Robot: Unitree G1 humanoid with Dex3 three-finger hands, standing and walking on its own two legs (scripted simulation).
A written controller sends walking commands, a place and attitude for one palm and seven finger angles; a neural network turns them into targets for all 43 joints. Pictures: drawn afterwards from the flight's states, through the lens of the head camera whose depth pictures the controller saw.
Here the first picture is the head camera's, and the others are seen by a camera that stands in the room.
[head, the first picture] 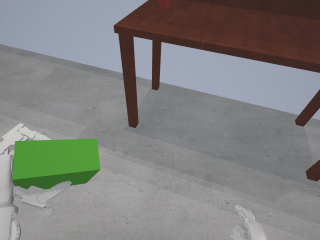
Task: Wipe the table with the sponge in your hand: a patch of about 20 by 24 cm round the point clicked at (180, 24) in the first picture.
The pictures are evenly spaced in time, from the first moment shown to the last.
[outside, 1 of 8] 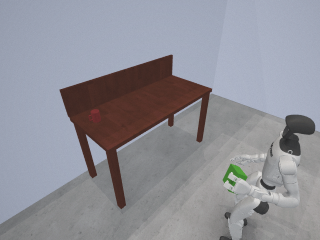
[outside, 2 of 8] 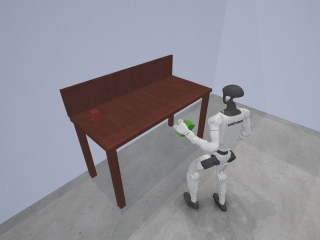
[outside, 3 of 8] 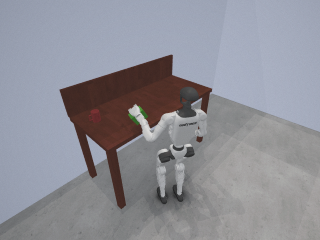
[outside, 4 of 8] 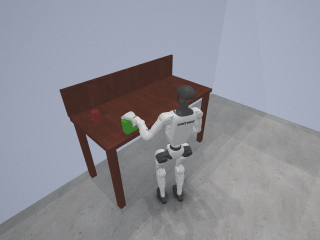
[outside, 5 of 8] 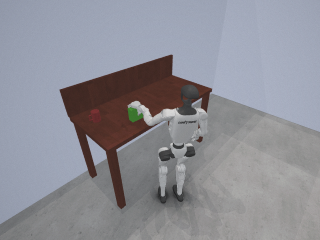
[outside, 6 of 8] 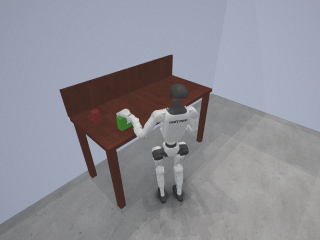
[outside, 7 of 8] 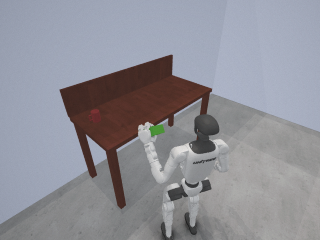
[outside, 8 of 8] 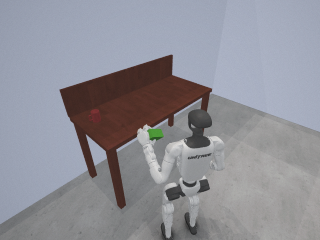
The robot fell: no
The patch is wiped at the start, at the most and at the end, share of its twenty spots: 0.00 1.00 1.00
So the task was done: yes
